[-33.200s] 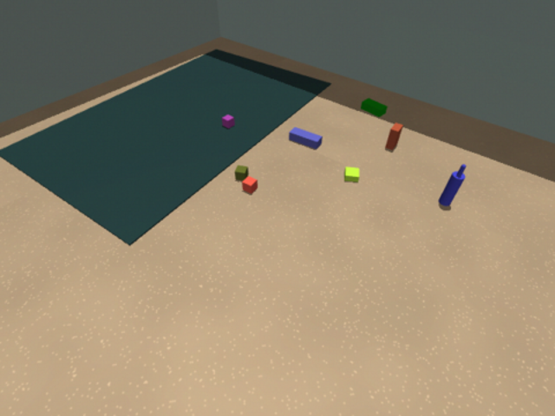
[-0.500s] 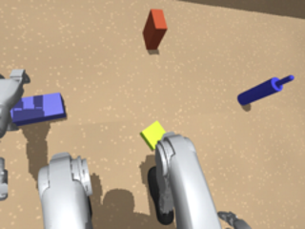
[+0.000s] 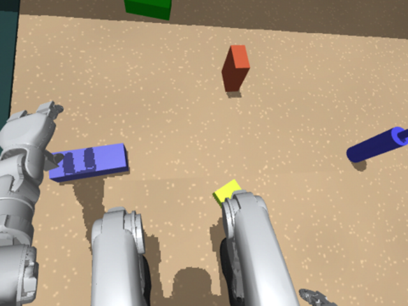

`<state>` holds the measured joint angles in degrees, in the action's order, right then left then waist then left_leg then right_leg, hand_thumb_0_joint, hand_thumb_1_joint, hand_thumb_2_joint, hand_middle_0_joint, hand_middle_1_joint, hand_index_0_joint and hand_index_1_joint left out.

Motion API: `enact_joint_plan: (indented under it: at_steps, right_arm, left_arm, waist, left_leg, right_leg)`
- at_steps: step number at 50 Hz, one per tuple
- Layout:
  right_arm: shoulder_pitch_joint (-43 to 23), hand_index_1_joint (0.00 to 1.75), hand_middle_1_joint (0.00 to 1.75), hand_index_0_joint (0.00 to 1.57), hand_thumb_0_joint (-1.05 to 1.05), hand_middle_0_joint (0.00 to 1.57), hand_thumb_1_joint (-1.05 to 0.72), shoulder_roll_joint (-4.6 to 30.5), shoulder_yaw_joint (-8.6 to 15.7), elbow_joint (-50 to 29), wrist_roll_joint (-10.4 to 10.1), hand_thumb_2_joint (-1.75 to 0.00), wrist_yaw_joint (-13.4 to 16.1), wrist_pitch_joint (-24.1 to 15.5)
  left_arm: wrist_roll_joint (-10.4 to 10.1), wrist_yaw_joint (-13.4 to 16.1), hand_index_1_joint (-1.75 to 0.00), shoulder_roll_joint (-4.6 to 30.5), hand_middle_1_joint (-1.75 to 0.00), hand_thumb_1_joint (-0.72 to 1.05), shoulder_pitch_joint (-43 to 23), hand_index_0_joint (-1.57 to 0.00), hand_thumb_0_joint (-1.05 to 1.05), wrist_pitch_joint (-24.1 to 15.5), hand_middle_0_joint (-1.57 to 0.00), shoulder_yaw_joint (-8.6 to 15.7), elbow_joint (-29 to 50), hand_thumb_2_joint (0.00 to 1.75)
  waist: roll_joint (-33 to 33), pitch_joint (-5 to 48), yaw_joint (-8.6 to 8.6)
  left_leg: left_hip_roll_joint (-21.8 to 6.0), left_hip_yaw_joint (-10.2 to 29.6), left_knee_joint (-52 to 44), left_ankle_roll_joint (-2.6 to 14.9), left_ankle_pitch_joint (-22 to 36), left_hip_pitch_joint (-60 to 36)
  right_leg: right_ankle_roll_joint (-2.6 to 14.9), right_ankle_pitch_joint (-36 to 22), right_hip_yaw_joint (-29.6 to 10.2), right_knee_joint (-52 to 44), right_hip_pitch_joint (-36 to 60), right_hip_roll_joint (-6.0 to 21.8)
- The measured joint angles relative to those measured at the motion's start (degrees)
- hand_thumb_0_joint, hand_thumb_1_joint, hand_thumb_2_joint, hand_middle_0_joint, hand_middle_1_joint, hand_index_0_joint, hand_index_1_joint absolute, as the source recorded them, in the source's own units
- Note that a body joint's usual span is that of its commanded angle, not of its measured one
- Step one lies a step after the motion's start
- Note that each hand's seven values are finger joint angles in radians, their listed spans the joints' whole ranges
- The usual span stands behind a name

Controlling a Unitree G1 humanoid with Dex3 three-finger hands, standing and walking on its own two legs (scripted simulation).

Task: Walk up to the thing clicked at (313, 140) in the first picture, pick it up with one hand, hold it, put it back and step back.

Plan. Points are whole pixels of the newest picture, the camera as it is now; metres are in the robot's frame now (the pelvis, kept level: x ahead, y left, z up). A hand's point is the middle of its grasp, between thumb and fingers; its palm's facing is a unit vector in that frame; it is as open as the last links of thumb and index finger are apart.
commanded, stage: home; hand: left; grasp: from above
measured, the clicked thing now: (90, 162) +0.49 +0.27 -0.35
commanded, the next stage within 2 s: none
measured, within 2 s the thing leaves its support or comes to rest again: rests again in 0.08 s
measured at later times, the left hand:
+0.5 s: hand (4, 243) +0.27 +0.22 +0.10, palm faces -0.07 -0.89 -0.44, open 7.4 cm
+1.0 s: hand out of the picture +0.22 +0.19 +0.29, palm faces +0.17 -0.96 -0.21, open 7.4 cm
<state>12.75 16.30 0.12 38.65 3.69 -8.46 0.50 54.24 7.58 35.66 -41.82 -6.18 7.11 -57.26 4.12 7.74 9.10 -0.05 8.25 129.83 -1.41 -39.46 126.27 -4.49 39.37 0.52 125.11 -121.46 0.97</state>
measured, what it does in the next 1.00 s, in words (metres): rises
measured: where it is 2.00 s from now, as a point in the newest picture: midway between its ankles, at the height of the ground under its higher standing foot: (190, 298)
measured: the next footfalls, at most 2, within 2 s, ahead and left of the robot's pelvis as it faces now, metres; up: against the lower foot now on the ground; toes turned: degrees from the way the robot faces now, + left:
none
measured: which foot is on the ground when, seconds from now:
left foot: down 0.00-1.00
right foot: down 0.00-1.00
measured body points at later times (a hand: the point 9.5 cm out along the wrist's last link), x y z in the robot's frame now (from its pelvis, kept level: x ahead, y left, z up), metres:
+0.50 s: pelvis +0.01 -0.01 +0.20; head +0.13 +0.03 +0.63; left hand +0.27 +0.26 +0.13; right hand +0.24 -0.24 +0.11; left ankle +0.07 +0.13 -0.34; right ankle +0.10 -0.15 -0.34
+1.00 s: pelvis +0.07 -0.01 +0.33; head +0.09 +0.00 +0.78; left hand +0.21 +0.24 +0.31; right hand +0.24 -0.24 +0.26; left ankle +0.07 +0.13 -0.34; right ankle +0.10 -0.15 -0.34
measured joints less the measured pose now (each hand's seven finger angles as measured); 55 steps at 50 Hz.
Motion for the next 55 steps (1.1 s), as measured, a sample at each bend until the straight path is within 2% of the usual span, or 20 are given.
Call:
enact_joint_plan:
  at_steps: [6,9,13,21,28,35,40,45,50,55]
  right_arm:
    - [-2.24,0.30,0.30,0.20,0.01,0.20,-0.90,-0.35,1.70,-1.42,-2.15,-0.89,2.46,1.51]
    - [-3.91,0.30,0.30,0.20,0.01,0.20,-0.91,-0.43,2.01,-2.72,-2.89,-0.89,3.95,1.13]
    - [-6.23,0.30,0.30,0.20,0.01,0.20,-0.91,-0.59,1.82,-4.34,-3.78,-0.89,5.83,-0.25]
    - [-8.66,0.30,0.30,0.20,0.01,0.20,-0.91,-2.08,0.34,-7.08,-5.08,-0.90,8.69,-3.41]
    - [-6.88,0.30,0.30,0.20,0.01,0.20,-0.90,-3.71,-1.22,-7.88,-5.81,-0.90,11.01,-4.91]
    - [-2.05,0.30,0.30,0.20,0.01,0.20,-0.90,-4.79,-2.72,-7.42,-6.14,-0.89,14.06,-6.57]
    - [1.72,0.30,0.30,0.20,0.01,0.20,-0.90,-4.93,-2.87,-7.60,-5.99,-0.89,16.33,-8.30]
    - [4.64,0.30,0.30,0.20,0.02,0.20,-0.90,-4.59,-2.26,-8.51,-5.70,-0.89,18.02,-9.94]
    - [5.29,0.30,0.30,0.20,0.02,0.20,-0.90,-4.05,-1.61,-9.13,-5.22,-0.90,18.89,-11.40]
    - [4.25,0.30,0.30,0.20,0.02,0.20,-0.90,-3.74,-1.29,-9.40,-4.72,-0.90,18.98,-12.76]
  left_arm:
    - [-13.61,-4.00,-0.37,-4.74,-0.38,0.59,13.45,-0.21,0.00,5.77,-0.21,-2.02,16.62,0.86]
    - [-19.31,-5.79,-0.34,-6.41,-0.34,0.72,18.70,-0.21,0.00,8.49,-0.21,-3.66,22.69,0.87]
    - [-26.36,-6.54,-0.32,-8.74,-0.32,0.81,25.04,-0.22,0.00,11.66,-0.21,-5.28,28.64,0.89]
    - [-38.55,-5.49,-0.30,-13.89,-0.31,0.88,36.64,-0.21,0.01,17.87,-0.21,-6.08,37.68,0.89]
    - [-47.75,-3.88,-0.30,-17.25,-0.31,0.90,45.65,-0.21,0.01,23.56,-0.21,-5.63,45.55,0.90]
    - [-54.50,-2.98,-0.30,-20.16,-0.30,0.90,53.97,-0.21,0.01,29.29,-0.21,-4.56,52.43,0.90]
    - [-57.55,-3.08,-0.30,-22.06,-0.30,0.90,60.11,-0.21,0.01,31.73,-0.20,-4.02,57.14,0.90]
    - [-58.68,-3.57,-0.30,-23.13,-0.30,0.91,66.31,-0.21,0.01,33.18,-0.20,-4.20,62.71,0.90]
    - [-58.41,-4.57,-0.30,-23.24,-0.30,0.91,70.66,-0.21,0.01,33.38,-0.20,-4.59,66.46,0.90]
    - [-57.91,-5.73,-0.30,-23.11,-0.30,0.91,72.12,-0.20,0.01,33.47,-0.20,-4.92,66.97,0.90]
  waist:
    - [-1.12,2.30,-3.24]
    - [-1.64,3.02,-4.43]
    - [-2.16,3.62,-5.35]
    - [-2.61,3.36,-5.59]
    - [-2.53,2.93,-5.47]
    - [-1.86,2.90,-5.20]
    - [-1.19,2.87,-4.81]
    - [-0.75,3.04,-4.95]
    - [-0.47,3.20,-5.52]
    - [-0.58,2.95,-6.26]
  left_leg:
    - [-0.88,-1.02,-8.51,0.06,0.77,-8.82]
    - [-1.14,-1.36,-13.23,-0.04,1.62,-13.78]
    - [-1.50,-1.74,-19.22,-0.17,2.58,-20.89]
    - [-1.98,-2.26,-30.84,-0.42,4.52,-34.95]
    - [-2.39,-2.81,-40.74,-0.60,5.82,-47.31]
    - [-2.90,-3.20,-51.51,-0.71,7.42,-60.55]
    - [-3.22,-3.55,-59.20,-0.65,8.94,-69.73]
    - [-3.42,-4.06,-65.76,-0.51,10.41,-77.53]
    - [-3.33,-4.39,-69.79,-0.39,11.38,-82.65]
    - [-3.09,-4.45,-71.46,-0.38,11.86,-85.18]
  right_leg:
    - [0.43,-1.16,0.10,-7.98,7.98,0.20]
    - [0.84,-2.04,0.32,-12.50,12.70,0.37]
    - [1.28,-3.08,0.61,-18.29,19.56,0.48]
    - [1.99,-4.98,1.24,-29.57,33.33,0.67]
    - [2.22,-6.33,1.59,-39.36,45.55,0.70]
    - [2.43,-8.16,2.08,-50.45,58.89,0.50]
    - [2.51,-9.89,2.31,-58.47,68.18,0.32]
    - [2.52,-11.59,2.27,-65.31,76.00,0.20]
    - [2.44,-12.61,2.23,-69.42,81.14,0.32]
    - [2.41,-12.91,2.29,-70.88,83.65,0.57]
